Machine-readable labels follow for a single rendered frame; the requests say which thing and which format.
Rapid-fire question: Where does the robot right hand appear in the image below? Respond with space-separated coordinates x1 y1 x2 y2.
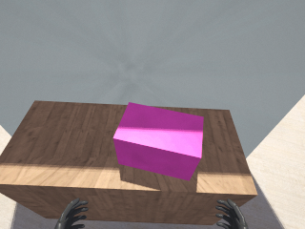
215 198 249 229

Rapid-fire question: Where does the robot left hand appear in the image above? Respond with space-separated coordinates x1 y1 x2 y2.
54 198 89 229

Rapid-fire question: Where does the carton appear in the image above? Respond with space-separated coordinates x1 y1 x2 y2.
113 102 204 181

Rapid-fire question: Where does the pedestal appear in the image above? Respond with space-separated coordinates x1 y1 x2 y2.
0 100 257 225

